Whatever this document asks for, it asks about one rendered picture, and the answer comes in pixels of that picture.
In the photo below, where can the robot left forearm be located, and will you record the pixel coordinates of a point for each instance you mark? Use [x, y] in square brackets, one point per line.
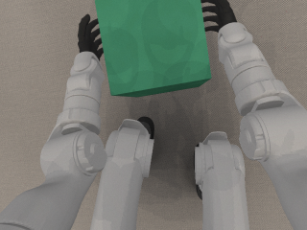
[82, 99]

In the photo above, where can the left robot upper arm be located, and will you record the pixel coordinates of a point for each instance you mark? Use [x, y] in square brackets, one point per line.
[70, 164]

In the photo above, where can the right robot upper arm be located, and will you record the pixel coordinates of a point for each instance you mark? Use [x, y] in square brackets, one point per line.
[277, 138]

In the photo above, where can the carton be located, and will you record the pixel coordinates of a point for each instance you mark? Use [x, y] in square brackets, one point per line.
[153, 46]

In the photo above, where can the right robot hand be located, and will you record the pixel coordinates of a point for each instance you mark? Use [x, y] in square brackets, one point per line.
[225, 14]

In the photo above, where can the robot left foot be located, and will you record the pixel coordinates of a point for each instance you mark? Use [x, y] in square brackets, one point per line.
[148, 124]

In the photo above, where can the robot right forearm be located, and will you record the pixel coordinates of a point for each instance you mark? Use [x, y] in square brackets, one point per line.
[248, 72]

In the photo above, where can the left robot hand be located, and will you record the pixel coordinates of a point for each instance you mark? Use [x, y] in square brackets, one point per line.
[86, 38]

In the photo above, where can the robot foot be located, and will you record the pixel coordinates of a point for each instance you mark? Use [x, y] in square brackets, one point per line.
[199, 192]
[148, 124]

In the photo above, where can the robot right foot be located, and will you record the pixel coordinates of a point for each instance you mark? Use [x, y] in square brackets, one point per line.
[199, 192]

